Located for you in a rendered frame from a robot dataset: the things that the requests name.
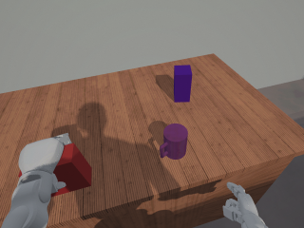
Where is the robot left forearm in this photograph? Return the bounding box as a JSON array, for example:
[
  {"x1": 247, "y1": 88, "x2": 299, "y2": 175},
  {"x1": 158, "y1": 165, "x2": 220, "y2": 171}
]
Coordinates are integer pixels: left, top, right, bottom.
[{"x1": 1, "y1": 170, "x2": 53, "y2": 228}]

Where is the right robot hand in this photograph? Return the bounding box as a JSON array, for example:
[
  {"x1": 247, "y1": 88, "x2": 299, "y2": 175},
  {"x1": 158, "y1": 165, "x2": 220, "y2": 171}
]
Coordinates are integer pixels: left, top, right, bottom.
[{"x1": 222, "y1": 181, "x2": 258, "y2": 224}]

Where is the left robot hand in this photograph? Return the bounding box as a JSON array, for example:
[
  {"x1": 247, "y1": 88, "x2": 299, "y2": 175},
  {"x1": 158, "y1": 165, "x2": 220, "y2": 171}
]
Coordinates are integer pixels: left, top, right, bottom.
[{"x1": 18, "y1": 133, "x2": 72, "y2": 194}]

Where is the sponge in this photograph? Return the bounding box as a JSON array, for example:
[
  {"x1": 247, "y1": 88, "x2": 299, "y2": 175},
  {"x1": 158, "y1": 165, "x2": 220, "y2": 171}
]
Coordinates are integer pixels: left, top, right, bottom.
[{"x1": 18, "y1": 143, "x2": 92, "y2": 197}]

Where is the table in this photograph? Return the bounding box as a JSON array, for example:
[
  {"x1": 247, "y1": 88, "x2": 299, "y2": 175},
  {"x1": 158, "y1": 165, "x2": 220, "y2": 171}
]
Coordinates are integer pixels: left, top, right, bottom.
[{"x1": 0, "y1": 53, "x2": 304, "y2": 228}]

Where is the robot right forearm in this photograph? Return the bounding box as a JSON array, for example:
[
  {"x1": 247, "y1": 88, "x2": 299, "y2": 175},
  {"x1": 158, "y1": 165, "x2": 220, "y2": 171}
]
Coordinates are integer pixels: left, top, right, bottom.
[{"x1": 240, "y1": 214, "x2": 268, "y2": 228}]

